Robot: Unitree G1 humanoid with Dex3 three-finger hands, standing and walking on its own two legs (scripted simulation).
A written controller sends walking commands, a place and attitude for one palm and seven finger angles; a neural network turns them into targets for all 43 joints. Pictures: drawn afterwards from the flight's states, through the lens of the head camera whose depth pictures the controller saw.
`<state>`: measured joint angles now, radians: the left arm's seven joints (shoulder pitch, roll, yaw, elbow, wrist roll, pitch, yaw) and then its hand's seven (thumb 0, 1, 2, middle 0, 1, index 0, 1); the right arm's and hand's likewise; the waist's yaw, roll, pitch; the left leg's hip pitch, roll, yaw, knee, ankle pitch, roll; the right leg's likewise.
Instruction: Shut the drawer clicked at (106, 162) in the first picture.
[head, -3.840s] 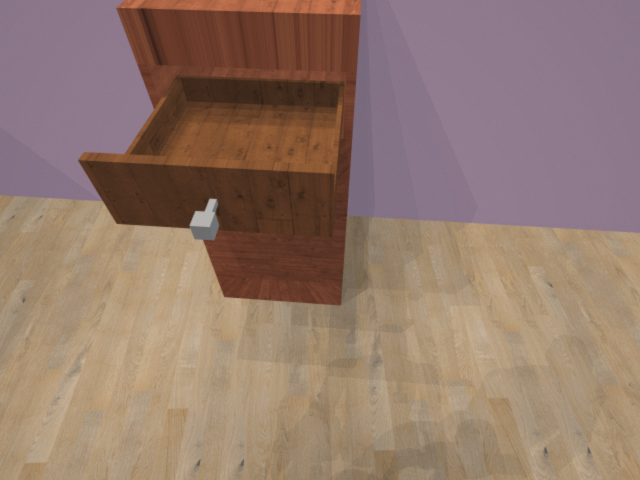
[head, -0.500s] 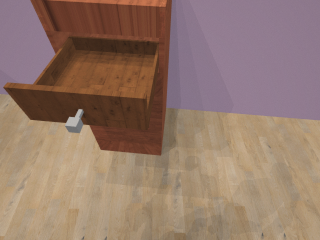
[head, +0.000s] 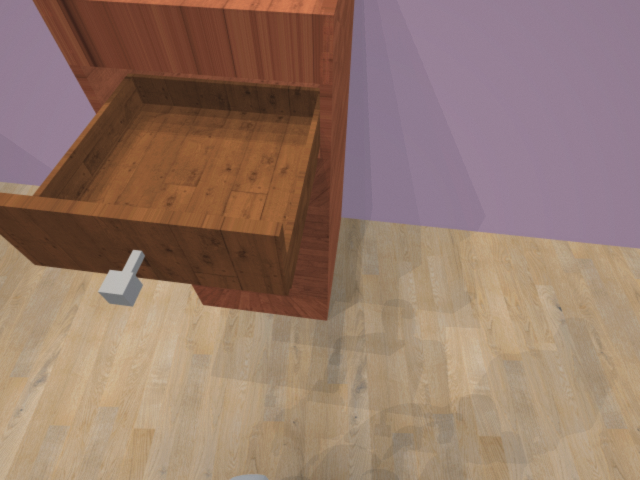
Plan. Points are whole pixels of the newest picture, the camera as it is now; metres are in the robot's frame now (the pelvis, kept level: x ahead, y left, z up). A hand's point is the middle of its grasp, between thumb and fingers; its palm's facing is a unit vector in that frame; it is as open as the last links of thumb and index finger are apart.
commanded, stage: come to a stop and stand still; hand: left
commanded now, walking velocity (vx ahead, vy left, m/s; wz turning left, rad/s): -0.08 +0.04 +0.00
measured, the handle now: (127, 276) +0.33 +0.28 +0.05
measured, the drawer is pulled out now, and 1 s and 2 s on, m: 0.30 0.30 0.30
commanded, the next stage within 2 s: look again from close up in 1.32 s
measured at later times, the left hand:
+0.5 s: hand out of the picture +0.03 +0.19 -0.16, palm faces +0.03 -0.96 -0.26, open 7.4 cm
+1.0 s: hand out of the picture -0.05 +0.21 -0.16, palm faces +0.00 -0.98 -0.22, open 7.4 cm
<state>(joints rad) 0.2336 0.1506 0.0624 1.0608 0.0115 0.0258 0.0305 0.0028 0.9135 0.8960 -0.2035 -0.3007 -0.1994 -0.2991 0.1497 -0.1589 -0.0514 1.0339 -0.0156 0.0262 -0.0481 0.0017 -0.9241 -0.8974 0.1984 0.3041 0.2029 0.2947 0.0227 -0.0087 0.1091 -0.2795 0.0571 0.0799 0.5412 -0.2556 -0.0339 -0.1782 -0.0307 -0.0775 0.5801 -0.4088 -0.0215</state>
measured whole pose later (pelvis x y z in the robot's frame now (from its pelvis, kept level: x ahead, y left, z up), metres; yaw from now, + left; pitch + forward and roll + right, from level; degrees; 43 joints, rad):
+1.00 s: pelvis -0.07 +0.02 +0.01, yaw -1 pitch -2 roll +0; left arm 0.31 0.18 0.00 1.03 0.01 0.01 0.02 0.00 0.91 0.90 -0.20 -0.30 -0.20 -0.30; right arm 0.31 -0.18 -0.01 1.06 -0.02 0.01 -0.01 0.00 -0.91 -0.90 0.20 0.30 0.20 0.29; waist -0.01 0.01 0.01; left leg -0.24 0.00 0.07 0.45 -0.18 0.03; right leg -0.19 -0.02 -0.06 0.46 -0.24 -0.01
